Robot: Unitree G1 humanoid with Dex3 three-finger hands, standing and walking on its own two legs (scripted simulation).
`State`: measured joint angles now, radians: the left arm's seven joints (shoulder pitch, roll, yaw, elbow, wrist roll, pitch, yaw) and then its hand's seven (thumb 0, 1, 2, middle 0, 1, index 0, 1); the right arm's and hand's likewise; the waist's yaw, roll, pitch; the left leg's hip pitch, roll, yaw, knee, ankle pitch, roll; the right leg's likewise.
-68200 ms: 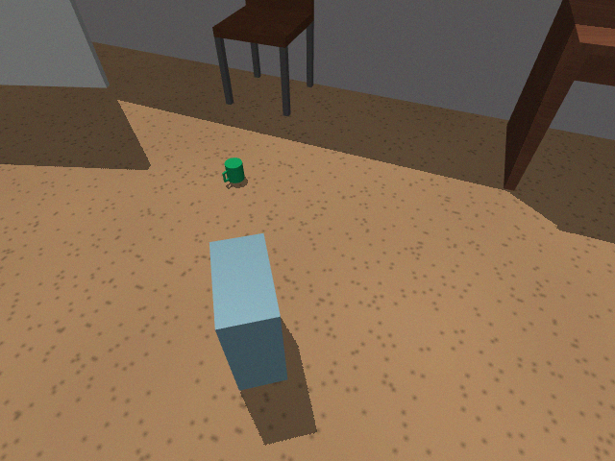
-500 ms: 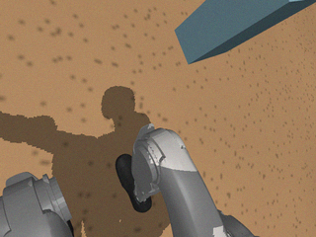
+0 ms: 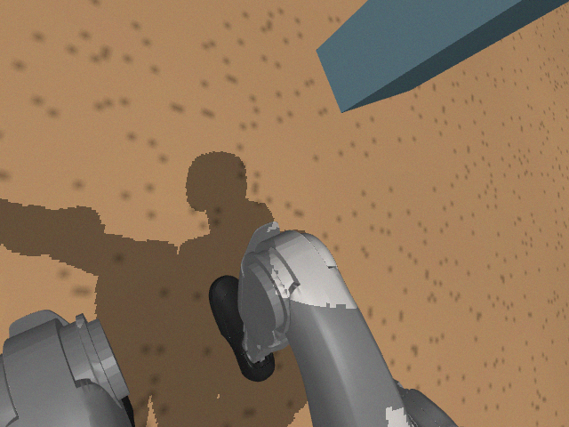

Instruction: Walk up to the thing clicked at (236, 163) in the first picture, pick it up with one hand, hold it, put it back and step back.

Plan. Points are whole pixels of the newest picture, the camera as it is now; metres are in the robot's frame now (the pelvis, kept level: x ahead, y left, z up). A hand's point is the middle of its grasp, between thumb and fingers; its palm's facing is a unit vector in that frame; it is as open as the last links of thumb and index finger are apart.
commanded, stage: withdraw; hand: left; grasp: from above
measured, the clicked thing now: out of the picture +0.48 +0.31 -0.27
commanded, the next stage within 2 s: home in 0.76 s
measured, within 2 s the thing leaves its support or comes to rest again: rests again in 0.20 s
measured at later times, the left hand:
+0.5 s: hand out of the picture +0.47 +0.36 -0.06, palm faces -0.49 -0.11 -0.86, open 14.0 cm
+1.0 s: hand out of the picture +0.50 +0.34 -0.13, palm faces -0.37 -0.07 -0.93, open 13.2 cm
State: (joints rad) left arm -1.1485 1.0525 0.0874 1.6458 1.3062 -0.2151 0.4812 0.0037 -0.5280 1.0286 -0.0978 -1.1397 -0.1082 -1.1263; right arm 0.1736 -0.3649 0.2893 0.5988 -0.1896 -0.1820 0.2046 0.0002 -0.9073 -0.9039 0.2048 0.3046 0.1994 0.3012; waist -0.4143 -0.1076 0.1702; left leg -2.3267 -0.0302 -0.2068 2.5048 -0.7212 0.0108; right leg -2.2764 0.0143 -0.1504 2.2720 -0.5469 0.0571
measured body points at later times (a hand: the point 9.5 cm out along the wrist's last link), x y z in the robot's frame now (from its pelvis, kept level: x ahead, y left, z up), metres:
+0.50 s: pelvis +0.00 +0.00 +0.06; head +0.23 +0.10 +0.43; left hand +0.49 +0.36 -0.01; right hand +0.09 -0.27 -0.03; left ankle +0.06 +0.12 -0.28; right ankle +0.14 -0.12 -0.28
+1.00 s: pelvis +0.00 +0.00 +0.02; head +0.26 +0.09 +0.37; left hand +0.52 +0.34 -0.08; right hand +0.03 -0.26 -0.07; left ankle +0.06 +0.12 -0.28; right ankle +0.14 -0.12 -0.28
